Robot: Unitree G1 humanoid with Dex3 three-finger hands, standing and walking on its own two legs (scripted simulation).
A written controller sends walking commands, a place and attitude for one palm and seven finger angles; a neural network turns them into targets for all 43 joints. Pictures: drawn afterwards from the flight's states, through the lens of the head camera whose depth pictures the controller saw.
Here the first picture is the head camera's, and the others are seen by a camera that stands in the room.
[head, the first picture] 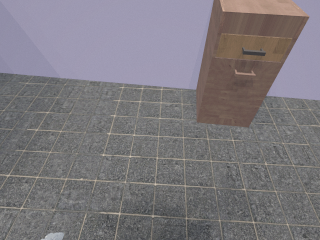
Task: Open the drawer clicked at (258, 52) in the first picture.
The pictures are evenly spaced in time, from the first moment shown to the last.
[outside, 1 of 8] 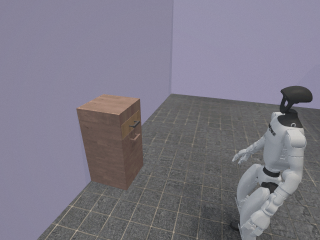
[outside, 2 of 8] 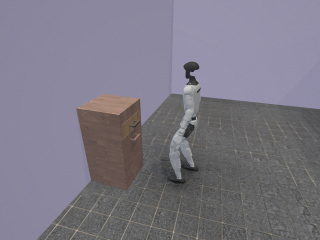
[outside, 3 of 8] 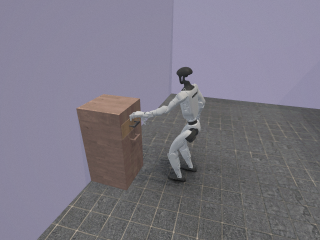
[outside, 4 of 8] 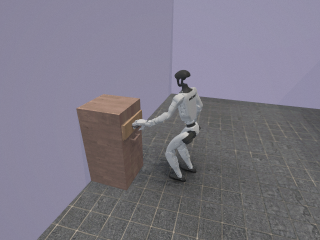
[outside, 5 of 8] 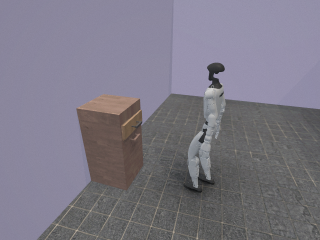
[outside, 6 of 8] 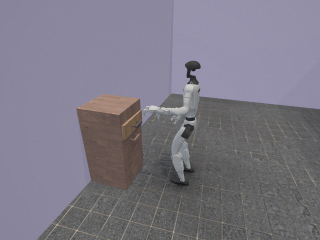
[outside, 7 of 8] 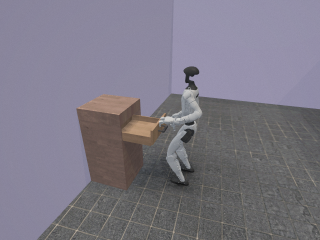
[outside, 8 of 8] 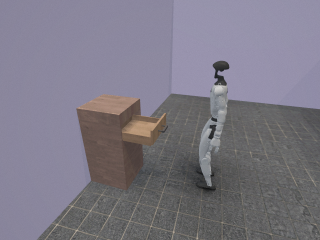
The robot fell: no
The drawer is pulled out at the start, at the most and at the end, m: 0.00 0.30 0.30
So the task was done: yes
